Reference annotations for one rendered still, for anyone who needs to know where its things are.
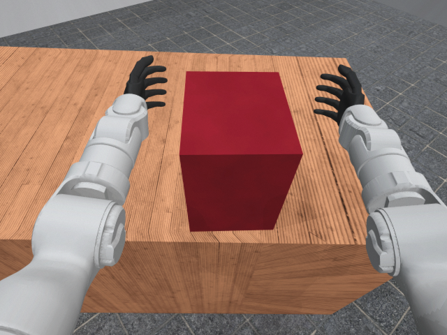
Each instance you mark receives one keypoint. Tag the carton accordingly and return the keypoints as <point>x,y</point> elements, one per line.
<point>239,150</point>

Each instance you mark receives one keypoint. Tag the right robot forearm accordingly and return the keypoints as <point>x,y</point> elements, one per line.
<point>385,171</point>

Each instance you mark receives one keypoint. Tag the robot right upper arm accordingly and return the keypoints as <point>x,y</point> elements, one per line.
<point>409,243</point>

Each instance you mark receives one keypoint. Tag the left robot forearm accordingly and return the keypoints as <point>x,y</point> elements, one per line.
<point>105,166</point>

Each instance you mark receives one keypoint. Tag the pedestal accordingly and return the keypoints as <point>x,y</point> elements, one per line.
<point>315,259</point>

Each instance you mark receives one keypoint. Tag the robot left hand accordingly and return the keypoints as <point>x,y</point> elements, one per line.
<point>138,82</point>

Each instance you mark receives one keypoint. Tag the robot left upper arm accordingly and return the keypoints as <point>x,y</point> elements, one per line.
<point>75,238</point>

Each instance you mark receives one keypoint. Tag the robot right hand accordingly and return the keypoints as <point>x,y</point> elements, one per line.
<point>349,96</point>

